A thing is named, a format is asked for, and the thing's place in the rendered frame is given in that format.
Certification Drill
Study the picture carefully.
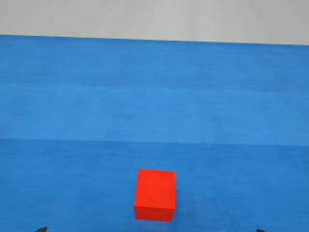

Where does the carton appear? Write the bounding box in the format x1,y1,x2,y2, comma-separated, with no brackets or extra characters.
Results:
133,169,175,222

